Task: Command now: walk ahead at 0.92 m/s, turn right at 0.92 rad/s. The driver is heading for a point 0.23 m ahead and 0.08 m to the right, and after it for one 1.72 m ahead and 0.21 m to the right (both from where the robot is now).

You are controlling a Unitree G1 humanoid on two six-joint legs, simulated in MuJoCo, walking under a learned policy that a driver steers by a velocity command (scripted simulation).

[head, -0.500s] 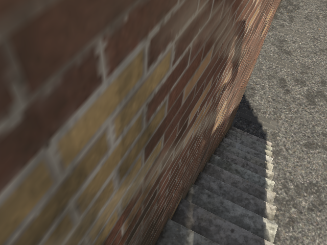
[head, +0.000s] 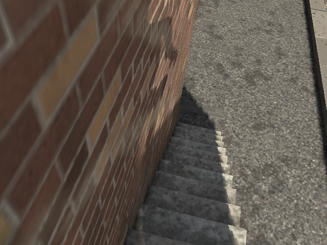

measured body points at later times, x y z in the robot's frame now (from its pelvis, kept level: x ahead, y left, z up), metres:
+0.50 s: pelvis +0.29 -0.11 -0.22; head +0.29 -0.07 +0.23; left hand +0.32 +0.11 -0.38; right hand +0.42 -0.41 -0.23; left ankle +0.47 -0.06 -0.94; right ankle +0.29 -0.23 -0.88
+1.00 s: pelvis +0.49 -0.14 -0.48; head +0.50 -0.14 -0.03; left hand +0.62 +0.10 -0.61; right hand +0.53 -0.42 -0.60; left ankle +0.53 -0.04 -1.17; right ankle +0.50 -0.33 -1.18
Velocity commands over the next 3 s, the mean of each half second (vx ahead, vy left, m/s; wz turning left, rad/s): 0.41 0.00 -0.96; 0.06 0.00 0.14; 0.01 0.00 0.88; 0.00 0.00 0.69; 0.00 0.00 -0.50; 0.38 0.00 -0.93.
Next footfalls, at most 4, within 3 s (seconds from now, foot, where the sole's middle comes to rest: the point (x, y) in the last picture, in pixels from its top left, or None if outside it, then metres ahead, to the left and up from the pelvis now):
0.22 right None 0.20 -0.19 -0.88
0.64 left None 0.58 -0.13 -1.22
0.72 right None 0.53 -0.35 -1.22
1.00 left None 0.57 -0.06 -1.22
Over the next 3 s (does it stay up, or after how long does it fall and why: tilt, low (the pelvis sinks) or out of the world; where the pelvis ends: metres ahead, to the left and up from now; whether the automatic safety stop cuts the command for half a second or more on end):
stays up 0.56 -0.13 -0.47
